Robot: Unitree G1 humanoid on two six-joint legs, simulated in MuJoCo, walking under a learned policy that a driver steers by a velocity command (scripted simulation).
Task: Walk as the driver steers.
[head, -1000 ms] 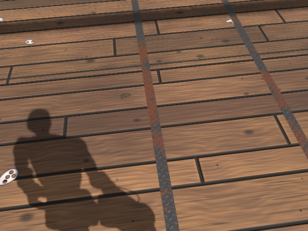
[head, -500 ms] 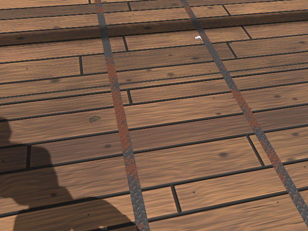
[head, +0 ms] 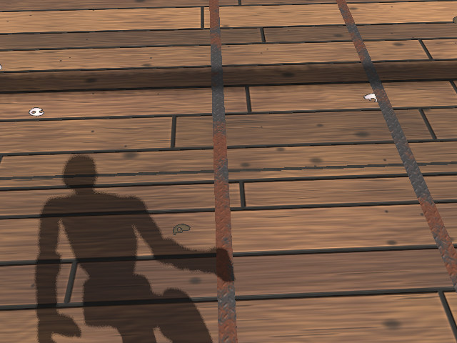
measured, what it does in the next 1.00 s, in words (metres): walks ahead, turning left: left foot, then right foot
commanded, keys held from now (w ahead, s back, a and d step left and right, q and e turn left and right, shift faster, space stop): w+q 0.16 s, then q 0.50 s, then no key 0.34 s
